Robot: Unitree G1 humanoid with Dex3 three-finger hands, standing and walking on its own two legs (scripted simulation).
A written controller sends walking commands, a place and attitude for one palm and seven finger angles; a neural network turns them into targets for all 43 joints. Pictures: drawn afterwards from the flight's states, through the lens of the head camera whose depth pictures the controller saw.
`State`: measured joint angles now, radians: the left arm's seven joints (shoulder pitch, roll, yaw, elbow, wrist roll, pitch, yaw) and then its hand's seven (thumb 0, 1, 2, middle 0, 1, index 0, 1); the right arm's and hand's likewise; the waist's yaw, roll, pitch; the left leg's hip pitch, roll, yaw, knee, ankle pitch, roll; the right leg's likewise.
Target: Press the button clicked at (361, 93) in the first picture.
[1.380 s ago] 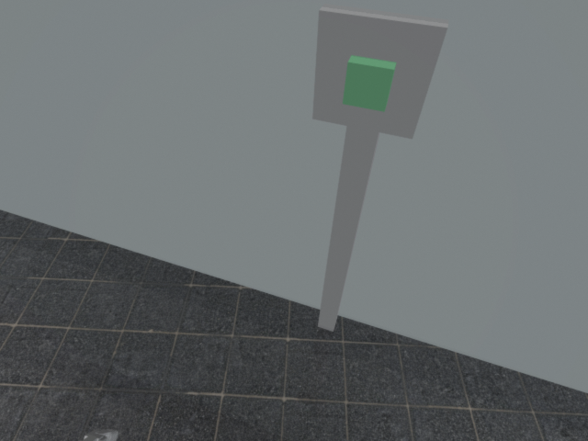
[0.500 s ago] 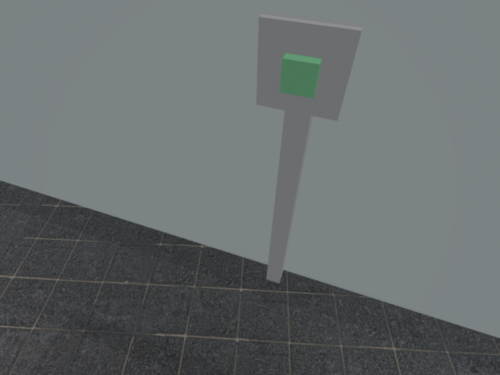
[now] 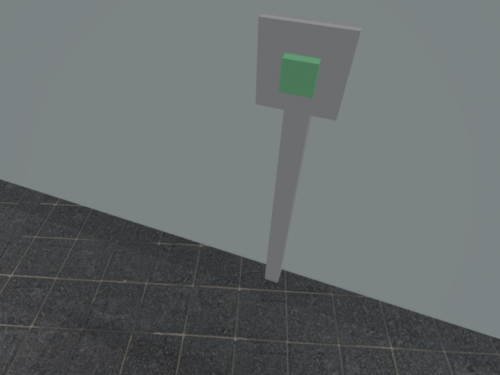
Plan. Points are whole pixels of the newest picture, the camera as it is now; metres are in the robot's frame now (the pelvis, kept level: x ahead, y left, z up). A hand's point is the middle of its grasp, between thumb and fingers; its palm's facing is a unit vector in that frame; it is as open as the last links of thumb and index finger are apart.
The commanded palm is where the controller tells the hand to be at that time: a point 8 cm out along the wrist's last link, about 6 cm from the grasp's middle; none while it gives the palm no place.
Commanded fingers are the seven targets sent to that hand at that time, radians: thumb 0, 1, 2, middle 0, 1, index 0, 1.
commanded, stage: look at it before walking up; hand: left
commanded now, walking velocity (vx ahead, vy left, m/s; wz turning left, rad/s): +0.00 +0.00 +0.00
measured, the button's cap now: (299, 75) +0.60 -0.05 +0.19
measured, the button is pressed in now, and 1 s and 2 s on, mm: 0 0 0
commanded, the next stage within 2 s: shuffle to correct the standing spot in 0.16 s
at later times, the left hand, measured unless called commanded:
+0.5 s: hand out of the picture +0.05 +0.21 -0.17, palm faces -0.06 -0.96 -0.26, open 7.4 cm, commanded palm none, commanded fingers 0.00 0.90 0.90 -0.20 -0.30 -0.20 -0.30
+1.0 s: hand out of the picture +0.09 +0.08 -0.19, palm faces -0.11 -0.99 -0.12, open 7.4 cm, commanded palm none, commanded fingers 0.00 0.90 0.90 -0.20 -0.30 -0.20 -0.30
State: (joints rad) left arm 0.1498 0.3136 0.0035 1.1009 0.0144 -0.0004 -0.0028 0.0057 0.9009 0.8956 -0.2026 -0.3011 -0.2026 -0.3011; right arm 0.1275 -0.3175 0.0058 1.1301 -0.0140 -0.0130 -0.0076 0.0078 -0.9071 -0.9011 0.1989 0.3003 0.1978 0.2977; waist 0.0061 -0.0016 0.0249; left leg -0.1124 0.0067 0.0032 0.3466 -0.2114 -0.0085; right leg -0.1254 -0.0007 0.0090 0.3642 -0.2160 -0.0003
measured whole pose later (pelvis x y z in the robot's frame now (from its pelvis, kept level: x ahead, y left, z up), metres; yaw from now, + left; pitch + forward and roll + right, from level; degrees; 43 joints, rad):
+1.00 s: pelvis +0.09 -0.08 -0.01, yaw -11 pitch +1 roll -3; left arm 0.36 0.15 0.05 1.05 0.04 0.00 -0.01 0.00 0.90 0.90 -0.20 -0.30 -0.20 -0.30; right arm 0.17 -0.15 -0.05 1.03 -0.02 0.00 -0.03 0.01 -0.91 -0.90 0.20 0.30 0.19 0.30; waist 0.04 -0.01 0.01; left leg -0.44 0.07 0.08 0.84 -0.42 -0.02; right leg -0.13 0.13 -0.03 0.39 -0.28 -0.10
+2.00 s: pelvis +0.09 -0.13 -0.01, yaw -15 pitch -1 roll -1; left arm 0.29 0.15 0.00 1.11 0.02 0.00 0.04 0.00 0.92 0.90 -0.20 -0.30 -0.20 -0.30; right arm 0.27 -0.15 -0.01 1.11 -0.01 0.01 -0.02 0.02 -0.93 -0.90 0.20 0.30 0.20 0.30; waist 0.00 0.01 0.03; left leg -0.23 0.05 0.06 0.50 -0.25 -0.01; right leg -0.18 -0.02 -0.07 0.43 -0.23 0.01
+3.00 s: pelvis +0.09 -0.16 -0.06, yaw -14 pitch +8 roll +0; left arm 0.55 0.17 0.15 0.01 -0.25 -0.40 -0.31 0.01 0.90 0.90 -0.57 -0.71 -0.58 -0.71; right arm 0.13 -0.26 -0.08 0.49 0.03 -0.23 -0.04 0.01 -0.91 -0.90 0.19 0.30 0.19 0.30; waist 0.03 -0.02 -0.12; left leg -0.61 0.05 0.01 0.93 -0.45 -0.03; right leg -0.59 -0.04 -0.09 0.94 -0.49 -0.02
